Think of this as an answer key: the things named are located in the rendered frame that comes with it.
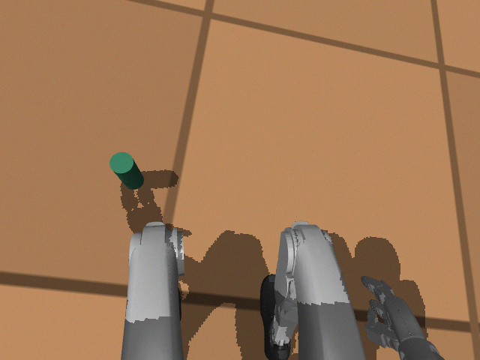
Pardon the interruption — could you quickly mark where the can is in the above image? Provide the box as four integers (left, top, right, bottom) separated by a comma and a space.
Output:
109, 152, 144, 190

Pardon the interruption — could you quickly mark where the right robot arm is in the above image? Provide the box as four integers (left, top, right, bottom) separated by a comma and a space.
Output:
398, 337, 445, 360

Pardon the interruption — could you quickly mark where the right robot foot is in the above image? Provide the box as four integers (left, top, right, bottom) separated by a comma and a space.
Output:
260, 274, 290, 360

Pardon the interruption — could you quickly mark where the right robot hand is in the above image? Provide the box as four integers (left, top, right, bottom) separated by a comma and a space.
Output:
361, 276, 425, 352

